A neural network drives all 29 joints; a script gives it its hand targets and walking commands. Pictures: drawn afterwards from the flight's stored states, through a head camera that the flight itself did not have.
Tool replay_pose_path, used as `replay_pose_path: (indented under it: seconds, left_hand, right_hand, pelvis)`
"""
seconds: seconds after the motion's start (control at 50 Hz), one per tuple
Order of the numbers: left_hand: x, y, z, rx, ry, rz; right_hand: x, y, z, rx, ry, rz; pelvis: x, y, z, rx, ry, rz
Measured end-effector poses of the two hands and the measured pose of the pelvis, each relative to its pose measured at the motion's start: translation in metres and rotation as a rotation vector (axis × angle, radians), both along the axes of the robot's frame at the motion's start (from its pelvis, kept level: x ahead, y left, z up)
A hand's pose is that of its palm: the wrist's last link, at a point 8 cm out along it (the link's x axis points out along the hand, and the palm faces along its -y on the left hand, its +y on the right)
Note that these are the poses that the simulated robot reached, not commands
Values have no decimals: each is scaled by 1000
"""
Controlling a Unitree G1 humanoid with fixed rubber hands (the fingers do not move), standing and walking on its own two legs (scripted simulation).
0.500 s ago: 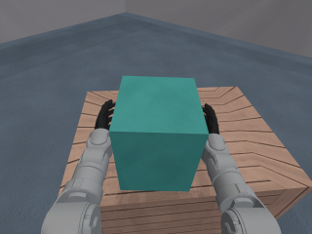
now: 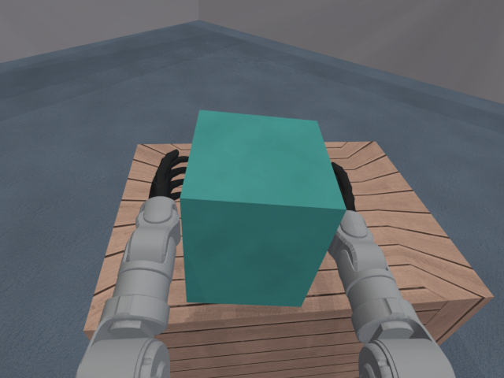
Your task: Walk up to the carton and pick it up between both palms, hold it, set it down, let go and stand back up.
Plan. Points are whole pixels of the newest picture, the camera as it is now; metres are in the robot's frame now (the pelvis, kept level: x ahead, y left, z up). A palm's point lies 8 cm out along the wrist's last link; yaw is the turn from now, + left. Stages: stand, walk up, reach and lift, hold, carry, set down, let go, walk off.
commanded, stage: reach and lift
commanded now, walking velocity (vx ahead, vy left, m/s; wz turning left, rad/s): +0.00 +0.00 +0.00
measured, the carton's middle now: (251, 211) +0.39 -0.02 +0.10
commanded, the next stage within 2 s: hold in 0.94 s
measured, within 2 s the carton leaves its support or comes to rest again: neither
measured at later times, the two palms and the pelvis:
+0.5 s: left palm (145, 196) +0.38 +0.15 +0.15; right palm (330, 199) +0.37 -0.14 +0.14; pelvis +0.01 +0.00 +0.00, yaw +1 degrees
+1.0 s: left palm (149, 188) +0.38 +0.14 +0.16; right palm (336, 198) +0.36 -0.15 +0.15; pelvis +0.00 +0.01 +0.00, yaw +0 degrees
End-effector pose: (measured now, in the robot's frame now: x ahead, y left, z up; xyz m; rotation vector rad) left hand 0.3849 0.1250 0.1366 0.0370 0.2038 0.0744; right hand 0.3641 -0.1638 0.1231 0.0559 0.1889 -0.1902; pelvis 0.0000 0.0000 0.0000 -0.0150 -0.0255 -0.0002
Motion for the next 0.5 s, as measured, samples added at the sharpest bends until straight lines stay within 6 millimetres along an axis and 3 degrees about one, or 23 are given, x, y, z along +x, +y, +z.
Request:
replay_pose_path:
  seconds: [0.3,0.5]
  left_hand:
    - [-8,7,10,10,-2,21]
    - [-9,23,12,-5,-7,28]
  right_hand:
    - [0,6,11,5,-5,22]
    - [5,22,21,12,-13,33]
  pelvis:
    - [5,-2,0,-3,-27,15]
    - [6,2,0,-5,-23,19]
